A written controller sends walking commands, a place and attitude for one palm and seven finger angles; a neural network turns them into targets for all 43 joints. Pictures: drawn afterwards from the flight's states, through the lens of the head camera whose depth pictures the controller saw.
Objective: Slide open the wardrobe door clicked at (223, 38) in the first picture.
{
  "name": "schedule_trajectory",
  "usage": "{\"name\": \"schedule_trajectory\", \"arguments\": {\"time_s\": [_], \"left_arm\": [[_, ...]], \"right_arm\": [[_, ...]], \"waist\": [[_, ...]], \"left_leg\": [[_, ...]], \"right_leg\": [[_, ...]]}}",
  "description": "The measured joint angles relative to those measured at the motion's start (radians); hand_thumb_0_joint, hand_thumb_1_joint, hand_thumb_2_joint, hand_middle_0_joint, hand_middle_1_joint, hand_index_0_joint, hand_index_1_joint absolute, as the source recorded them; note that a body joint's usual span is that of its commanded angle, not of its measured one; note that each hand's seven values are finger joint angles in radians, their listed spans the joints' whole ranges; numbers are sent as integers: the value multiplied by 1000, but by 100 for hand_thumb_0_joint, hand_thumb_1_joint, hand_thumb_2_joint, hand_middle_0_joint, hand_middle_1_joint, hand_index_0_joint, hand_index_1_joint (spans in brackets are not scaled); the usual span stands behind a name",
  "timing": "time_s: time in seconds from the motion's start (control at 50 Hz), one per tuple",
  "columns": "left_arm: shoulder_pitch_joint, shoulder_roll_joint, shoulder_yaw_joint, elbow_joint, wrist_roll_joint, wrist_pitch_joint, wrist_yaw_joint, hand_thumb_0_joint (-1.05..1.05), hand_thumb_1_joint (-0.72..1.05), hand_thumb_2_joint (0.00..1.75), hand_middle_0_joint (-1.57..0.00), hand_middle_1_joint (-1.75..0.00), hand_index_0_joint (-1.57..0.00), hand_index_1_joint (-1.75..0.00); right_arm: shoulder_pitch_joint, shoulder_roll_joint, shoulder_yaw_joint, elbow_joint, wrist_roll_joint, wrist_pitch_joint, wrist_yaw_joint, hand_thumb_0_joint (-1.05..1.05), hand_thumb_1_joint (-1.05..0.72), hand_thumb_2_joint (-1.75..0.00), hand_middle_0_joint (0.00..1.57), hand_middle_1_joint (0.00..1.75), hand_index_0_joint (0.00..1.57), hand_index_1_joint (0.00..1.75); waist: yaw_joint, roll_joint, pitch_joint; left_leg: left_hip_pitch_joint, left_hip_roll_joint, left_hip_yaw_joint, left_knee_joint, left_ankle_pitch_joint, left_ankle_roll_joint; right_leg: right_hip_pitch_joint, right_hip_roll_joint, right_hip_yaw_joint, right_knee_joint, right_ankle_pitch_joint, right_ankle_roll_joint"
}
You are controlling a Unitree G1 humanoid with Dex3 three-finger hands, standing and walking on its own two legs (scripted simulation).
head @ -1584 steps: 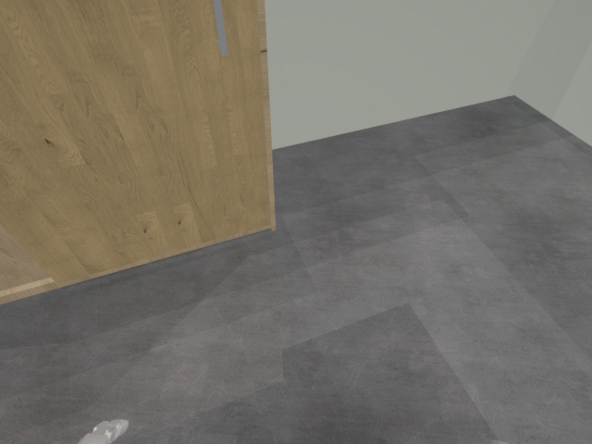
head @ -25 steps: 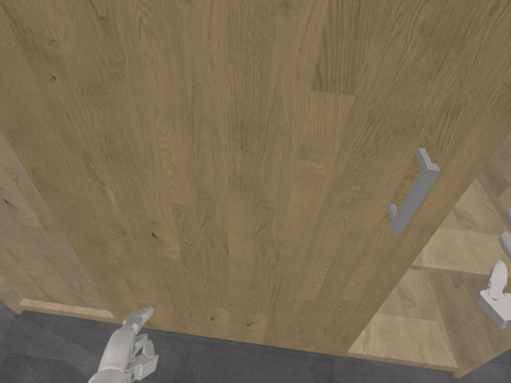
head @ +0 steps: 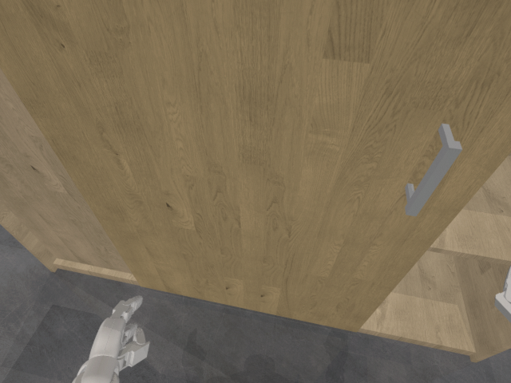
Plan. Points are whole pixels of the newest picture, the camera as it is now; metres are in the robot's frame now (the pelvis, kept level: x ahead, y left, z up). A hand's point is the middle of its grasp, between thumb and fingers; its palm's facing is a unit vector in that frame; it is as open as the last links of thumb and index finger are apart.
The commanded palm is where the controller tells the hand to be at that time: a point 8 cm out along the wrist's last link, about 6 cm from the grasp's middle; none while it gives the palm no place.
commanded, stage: step back with the hand held close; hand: right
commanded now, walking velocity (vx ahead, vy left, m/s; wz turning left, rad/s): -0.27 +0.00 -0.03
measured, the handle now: (427, 173) +0.41 -0.25 +0.13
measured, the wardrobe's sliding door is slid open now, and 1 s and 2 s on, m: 0.42 0.42 0.42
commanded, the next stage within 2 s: stop stepping back and stand still in 0.72 s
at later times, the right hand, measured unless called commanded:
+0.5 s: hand out of the picture +0.12 -0.32 +0.14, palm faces +0.45 +0.81 -0.38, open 7.4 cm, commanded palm +0.06 -0.36 +0.18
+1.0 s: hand out of the picture +0.06 -0.43 +0.14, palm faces +0.39 +0.90 -0.19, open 7.4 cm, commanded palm -0.05 -0.45 +0.18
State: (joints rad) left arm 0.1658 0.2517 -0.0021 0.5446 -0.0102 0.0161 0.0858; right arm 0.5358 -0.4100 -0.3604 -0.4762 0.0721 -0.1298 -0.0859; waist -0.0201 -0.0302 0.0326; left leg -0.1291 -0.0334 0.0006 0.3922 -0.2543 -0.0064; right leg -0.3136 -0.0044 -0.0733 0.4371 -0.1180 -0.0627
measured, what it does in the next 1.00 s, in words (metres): walks backwards: left foot, then right foot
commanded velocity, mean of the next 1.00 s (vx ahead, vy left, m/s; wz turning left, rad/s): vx -0.21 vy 0.05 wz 0.02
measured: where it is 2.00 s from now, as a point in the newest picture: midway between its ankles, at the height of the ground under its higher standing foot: outside the picture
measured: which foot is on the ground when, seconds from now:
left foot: down 0.00-0.50, up 0.52-0.74, down 0.76-0.90, up 0.92-1.00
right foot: down 0.00-0.74, up 0.76-0.88, down 0.90-1.00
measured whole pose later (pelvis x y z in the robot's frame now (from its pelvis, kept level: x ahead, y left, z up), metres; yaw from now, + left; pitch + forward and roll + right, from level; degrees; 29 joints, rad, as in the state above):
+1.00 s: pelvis -0.20 -0.16 -0.02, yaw +3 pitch -5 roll +7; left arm 0.15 0.13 -0.03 0.65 0.01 -0.14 0.02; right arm 0.24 -0.40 -0.43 -0.44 0.07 -0.16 -0.11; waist 0.00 0.07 0.12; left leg -0.38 -0.07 -0.08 1.02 -0.51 0.00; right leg -0.40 0.02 -0.01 0.65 -0.19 -0.08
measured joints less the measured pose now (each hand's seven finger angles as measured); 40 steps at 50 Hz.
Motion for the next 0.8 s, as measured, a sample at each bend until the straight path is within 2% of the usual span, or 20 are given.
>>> {"name": "schedule_trajectory", "arguments": {"time_s": [0.08, 0.16, 0.22, 0.28, 0.36, 0.44, 0.48, 0.5, 0.52, 0.56, 0.6, 0.64, 0.68, 0.72, 0.74, 0.76, 0.78, 0.8], "left_arm": [[12, -12, -1, -9, 0, -6, 1, 2, 90, 90, -20, -30, -20, -30], [22, -17, -7, -14, 0, -33, 0, 2, 90, 90, -20, -30, -20, -30], [31, -21, -7, -15, 2, -56, -1, 2, 90, 90, -20, -30, -20, -30], [34, -28, -9, -9, 3, -71, -8, 2, 90, 90, -20, -30, -20, -30], [14, -31, -10, 18, 6, -82, -19, 2, 90, 90, -20, -30, -20, -30], [21, -39, -13, 54, 7, -90, -16, 2, 90, 90, -20, -30, -20, -30], [27, -37, -15, 62, 10, -94, -7, 2, 90, 90, -20, -30, -20, -30], [26, -38, -15, 63, 11, -98, -3, 2, 90, 90, -20, -30, -20, -30], [20, -40, -14, 65, 12, -103, 1, 2, 90, 90, -20, -30, -20, -30], [3, -44, -12, 64, 21, -113, 4, 2, 90, 90, -20, -30, -20, -30], [-4, -50, -4, 56, 30, -120, -6, 2, 90, 90, -20, -30, -20, -30], [0, -57, 1, 46, 28, -124, -25, 2, 90, 90, -20, -30, -20, -30], [8, -59, 3, 34, 22, -129, -42, 2, 90, 90, -20, -30, -20, -30], [10, -58, 4, 25, 21, -133, -53, 2, 90, 90, -20, -30, -20, -30], [5, -58, 3, 23, 19, -135, -57, 1, 90, 90, -20, -30, -20, -30], [-8, -57, -2, 23, 16, -137, -59, 1, 90, 90, -20, -30, -20, -30], [-26, -46, -1, 43, 15, -136, -59, 1, 90, 90, -20, -30, -20, -30], [-31, -41, 3, 71, 18, -129, -57, 1, 90, 90, -20, -30, -20, -30]], "right_arm": [[2, -42, -39, -24, 1, -23, -10, 1, -89, -90, 21, 30, 21, 30], [-15, -50, -74, -28, -9, -45, -22, 1, -89, -90, 21, 30, 21, 30], [-30, -42, -83, -25, -22, -57, -22, 1, -89, -90, 21, 30, 21, 30], [-23, -38, -93, -27, -26, -65, -22, 1, -89, -90, 21, 30, 21, 30], [4, -7, -76, -42, -12, -74, -27, 1, -89, -90, 21, 30, 21, 30], [9, 4, -38, -67, -18, -80, -36, 1, -89, -90, 21, 30, 21, 30], [-13, 5, -27, -70, -23, -80, -39, 1, -89, -90, 21, 30, 21, 30], [-33, 1, -27, -66, -25, -79, -39, 1, -89, -90, 21, 30, 21, 30], [-61, -3, -30, -56, -30, -81, -39, 1, -89, -90, 21, 30, 21, 30], [-121, -11, -45, -21, -42, -87, -35, 1, -89, -90, 21, 30, 21, 30], [-163, -23, -62, -2, -43, -84, -30, 1, -89, -90, 21, 30, 21, 30], [-165, -37, -77, -20, -33, -84, -29, 2, -89, -90, 21, 30, 21, 30], [-120, -48, -89, -67, -17, -89, -31, 2, -89, -90, 21, 30, 21, 30], [-60, -60, -96, -119, -2, -97, -31, 2, -89, -90, 21, 30, 21, 30], [-32, -75, -105, -145, 2, -103, -35, 1, -89, -90, 21, 30, 20, 30], [-7, -92, -121, -172, 4, -114, -41, 1, -90, -90, 20, 30, 20, 30], [-2, -76, -109, -179, -2, -129, -37, 1, -90, -90, 20, 30, 20, 30], [-7, -58, -86, -173, -6, -137, -30, 1, -89, -90, 20, 30, 20, 30]], "waist": [[3, 21, 10], [5, 27, 17], [13, 22, 16], [7, 24, 2], [-14, 3, 16], [-28, 14, 16], [-25, 15, 13], [-22, 19, 13], [-20, 25, 19], [-7, 20, 29], [8, 7, 28], [13, 3, 13], [7, 3, -14], [-11, 9, -40], [-27, 30, -47], [-54, 67, -46], [-75, 51, -33], [-78, 29, -27]], "left_leg": [[-30, 5, 0, 21, 6, -9], [-65, 13, 1, 53, 8, -18], [-84, 6, -14, 110, -20, -8], [-78, 1, -24, 113, -74, 6], [-90, -13, -20, 77, -24, -15], [-73, -20, -20, 78, -17, -27], [-65, -27, -19, 95, -26, -36], [-68, -27, -19, 112, -33, -36], [-82, -30, -26, 154, -57, -30], [-125, -57, -39, 305, -121, -13], [-150, -87, -23, 437, -169, 8], [-134, -99, 12, 459, -208, 27], [-91, -98, 51, 383, -240, 41], [-26, -82, 85, 223, -250, 59], [7, -54, 84, 120, -224, 81], [24, -6, 56, 31, -144, 104], [14, -4, 41, 48, -82, 71], [15, -11, 35, 83, -81, 27]], "right_leg": [[-26, 5, -2, 10, 11, -12], [-53, 14, -1, 18, 25, -29], [-82, 31, 13, 24, 37, -40], [-123, 48, 19, 30, 40, -41], [-155, 33, 27, 44, 19, -15], [-167, 26, 33, 111, -53, 16], [-152, 20, 32, 102, 31, -7], [-146, 20, 28, 94, 77, -38], [-142, 24, 25, 89, 87, -68], [-135, 24, 32, 58, 93, -87], [-133, 15, 43, -2, 110, -60], [-132, 3, 32, -75, 114, -37], [-139, -2, 12, -141, 119, -18], [-167, 0, -17, -157, 122, 20], [-207, 11, -38, -100, 78, 55], [-267, 31, -52, 25, -14, 91], [-310, 23, -12, 208, -120, 109], [-331, 21, 29, 387, -208, 118]]}}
